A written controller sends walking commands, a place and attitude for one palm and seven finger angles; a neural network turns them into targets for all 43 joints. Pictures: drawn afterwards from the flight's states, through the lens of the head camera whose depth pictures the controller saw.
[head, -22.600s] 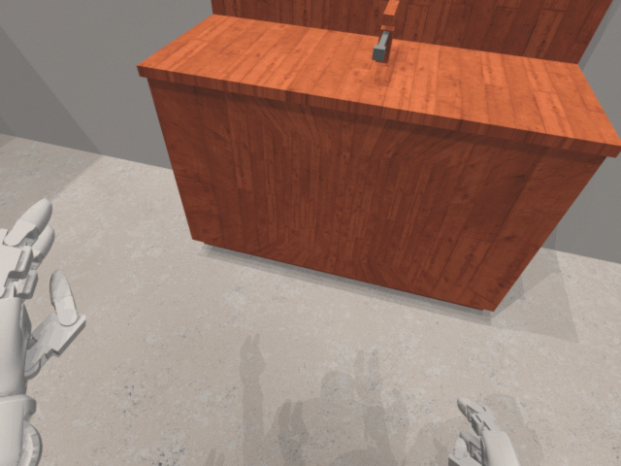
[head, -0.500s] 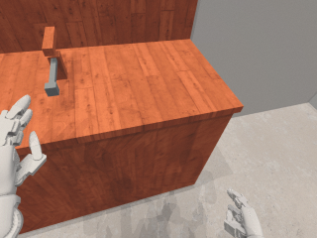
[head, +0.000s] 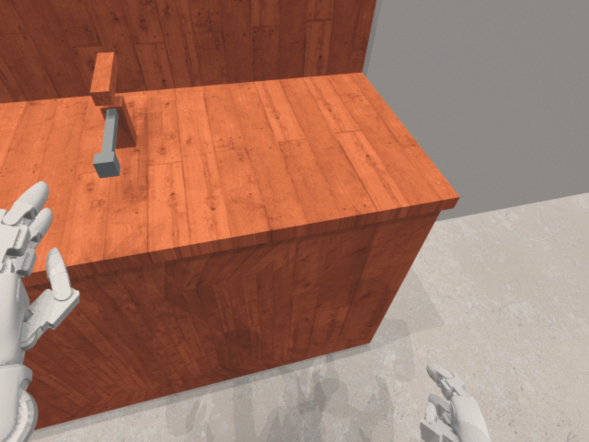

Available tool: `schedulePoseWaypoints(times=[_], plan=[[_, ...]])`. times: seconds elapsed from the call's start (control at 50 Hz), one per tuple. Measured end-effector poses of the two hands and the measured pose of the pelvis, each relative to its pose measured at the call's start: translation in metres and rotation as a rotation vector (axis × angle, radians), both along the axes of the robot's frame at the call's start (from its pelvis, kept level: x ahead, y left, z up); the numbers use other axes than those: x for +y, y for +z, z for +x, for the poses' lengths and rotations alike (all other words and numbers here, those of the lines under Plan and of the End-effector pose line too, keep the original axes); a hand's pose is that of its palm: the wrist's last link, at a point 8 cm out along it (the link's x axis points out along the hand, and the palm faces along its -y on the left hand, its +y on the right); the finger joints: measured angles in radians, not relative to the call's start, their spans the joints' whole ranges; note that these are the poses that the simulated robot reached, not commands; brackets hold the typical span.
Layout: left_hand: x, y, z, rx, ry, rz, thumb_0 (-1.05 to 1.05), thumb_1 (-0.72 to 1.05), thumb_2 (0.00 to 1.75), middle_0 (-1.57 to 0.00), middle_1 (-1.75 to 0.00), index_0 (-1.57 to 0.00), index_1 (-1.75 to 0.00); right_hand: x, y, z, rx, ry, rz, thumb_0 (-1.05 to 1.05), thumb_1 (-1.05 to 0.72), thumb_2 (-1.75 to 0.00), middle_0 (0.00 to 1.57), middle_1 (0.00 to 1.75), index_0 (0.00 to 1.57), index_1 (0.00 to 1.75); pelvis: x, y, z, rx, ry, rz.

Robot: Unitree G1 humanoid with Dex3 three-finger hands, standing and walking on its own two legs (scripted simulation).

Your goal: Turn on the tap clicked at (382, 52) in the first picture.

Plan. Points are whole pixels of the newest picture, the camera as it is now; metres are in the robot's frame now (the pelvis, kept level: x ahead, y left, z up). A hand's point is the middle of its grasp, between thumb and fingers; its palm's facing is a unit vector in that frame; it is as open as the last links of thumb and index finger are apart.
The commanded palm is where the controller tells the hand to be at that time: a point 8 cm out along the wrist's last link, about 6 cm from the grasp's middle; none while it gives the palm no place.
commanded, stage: turn the palm inward beside the body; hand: left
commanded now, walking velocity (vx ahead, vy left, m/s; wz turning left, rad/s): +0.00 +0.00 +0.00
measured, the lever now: (107, 164) +0.45 +0.33 +0.11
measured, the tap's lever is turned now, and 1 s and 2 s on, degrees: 0 0 0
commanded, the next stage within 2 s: none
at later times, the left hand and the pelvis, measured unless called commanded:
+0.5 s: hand (85, 337) +0.18 +0.22 +0.14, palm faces +0.50 -0.82 -0.28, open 7.4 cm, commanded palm +0.14 +0.26 +0.17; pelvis -0.02 -0.06 -0.02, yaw +2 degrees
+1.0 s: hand (103, 318) +0.20 +0.22 +0.14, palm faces +0.51 -0.83 -0.24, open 7.4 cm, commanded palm +0.15 +0.25 +0.16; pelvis +0.03 -0.06 -0.02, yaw +3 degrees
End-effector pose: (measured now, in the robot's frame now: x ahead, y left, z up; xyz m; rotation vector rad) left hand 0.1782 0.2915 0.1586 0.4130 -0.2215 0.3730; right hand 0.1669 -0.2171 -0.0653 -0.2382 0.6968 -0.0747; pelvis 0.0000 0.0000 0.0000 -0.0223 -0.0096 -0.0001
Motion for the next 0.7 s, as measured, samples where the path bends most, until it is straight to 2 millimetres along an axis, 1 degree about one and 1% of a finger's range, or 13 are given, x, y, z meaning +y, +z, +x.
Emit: schedulePoseWaypoints(times=[0.1, 0.12, 0.14, 0.16, 0.2, 0.24, 0.28, 0.36, 0.42, 0.48, 0.56, 0.62, 0.7], plan=[[-0.004, 0.003, -0.003, -0.008, -0.001, 0.009, 0.02, 0.89, 0.9, -0.21, -0.3, -0.21, -0.3, -0.006, -0.001, -0.003, 0.013, -0.001, -0.007, 0.01, -0.9, -0.9, 0.2, 0.3, 0.2, 0.3, -0.004, 0.0, -0.001, 0.002, 0.006, -0.001], [-0.003, 0.01, -0.001, -0.026, -0.011, 0.045, 0.02, 0.89, 0.9, -0.21, -0.3, -0.21, -0.3, -0.005, -0.001, -0.003, 0.013, 0.011, -0.019, 0.01, -0.9, -0.9, 0.2, 0.3, 0.2, 0.3, -0.005, -0.001, -0.002, 0.003, 0.015, -0.004], [0.001, 0.019, 0.004, -0.044, -0.016, 0.123, 0.02, 0.89, 0.9, -0.21, -0.3, -0.21, -0.3, -0.004, -0.003, -0.004, 0.014, 0.05, -0.039, 0.01, -0.9, -0.9, 0.2, 0.3, 0.2, 0.3, -0.007, -0.002, -0.004, -0.001, 0.02, -0.001], [0.009, 0.027, 0.01, -0.06, -0.002, 0.158, 0.02, 0.89, 0.9, -0.21, -0.3, -0.21, -0.3, -0.004, -0.006, -0.005, 0.021, 0.085, -0.041, 0.01, -0.9, -0.9, 0.2, 0.3, 0.2, 0.3, -0.009, -0.003, -0.006, -0.007, 0.027, 0.005], [0.019, 0.039, 0.018, -0.095, 0.035, 0.118, 0.02, 0.89, 0.9, -0.21, -0.3, -0.21, -0.3, -0.004, -0.011, -0.007, 0.039, 0.122, -0.026, 0.01, -0.9, -0.9, 0.2, 0.3, 0.2, 0.3, -0.014, -0.004, -0.007, -0.014, 0.026, 0.017], [0.019, 0.043, 0.018, -0.112, 0.039, -0.004, 0.02, 0.89, 0.9, -0.21, -0.3, -0.21, -0.3, -0.008, -0.014, -0.009, 0.023, 0.106, 0.005, 0.01, -0.9, -0.9, 0.2, 0.3, 0.2, 0.3, -0.018, -0.004, -0.005, -0.027, 0.009, 0.021], [0.007, 0.037, 0.013, -0.071, 0.018, -0.079, 0.02, 0.9, 0.9, -0.2, -0.3, -0.2, -0.3, -0.014, -0.014, -0.009, -0.01, 0.085, 0.032, 0.01, -0.9, -0.9, 0.2, 0.3, 0.2, 0.3, -0.02, -0.004, -0.002, -0.043, 0.0, 0.02], [-0.023, 0.005, -0.002, 0.115, -0.012, -0.064, 0.01, 0.9, 0.9, -0.2, -0.3, -0.2, -0.3, -0.028, -0.014, -0.004, -0.06, 0.071, 0.048, 0.01, -0.9, -0.9, 0.2, 0.3, 0.2, 0.3, -0.03, -0.008, -0.005, -0.069, 0.007, 0.028], [-0.034, -0.013, -0.02, 0.158, 0.019, -0.074, 0.02, 0.9, 0.9, -0.21, -0.3, -0.2, -0.3, -0.04, -0.014, 0.0, -0.082, 0.077, 0.03, 0.01, -0.9, -0.9, 0.2, 0.3, 0.2, 0.3, -0.041, -0.011, -0.011, -0.068, 0.018, 0.032], [-0.034, -0.011, -0.038, 0.057, 0.1, -0.086, 0.02, 0.89, 0.9, -0.21, -0.3, -0.21, -0.3, -0.05, -0.015, 0.005, -0.085, 0.104, 0.003, 0.01, -0.9, -0.9, 0.2, 0.3, 0.2, 0.3, -0.054, -0.015, -0.016, -0.063, 0.035, 0.029], [-0.03, 0.003, -0.053, -0.089, 0.204, -0.067, 0.02, 0.89, 0.9, -0.21, -0.3, -0.21, -0.3, -0.059, -0.022, 0.013, -0.077, 0.145, -0.021, 0.01, -0.9, -0.9, 0.2, 0.3, 0.2, 0.3, -0.068, -0.019, -0.017, -0.061, 0.064, 0.019], [-0.033, 0.008, -0.051, -0.074, 0.219, -0.064, 0.02, 0.9, 0.9, -0.21, -0.3, -0.2, -0.3, -0.064, -0.028, 0.019, -0.076, 0.145, -0.02, 0.01, -0.9, -0.9, 0.2, 0.3, 0.2, 0.3, -0.073, -0.021, -0.015, -0.067, 0.079, 0.017], [-0.041, 0.0, -0.033, 0.058, 0.176, -0.096, 0.02, 0.9, 0.9, -0.2, -0.3, -0.2, -0.3, -0.067, -0.034, 0.028, -0.082, 0.104, 0.001, 0.01, -0.9, -0.9, 0.2, 0.3, 0.2, 0.3, -0.076, -0.021, -0.009, -0.066, 0.078, 0.021]])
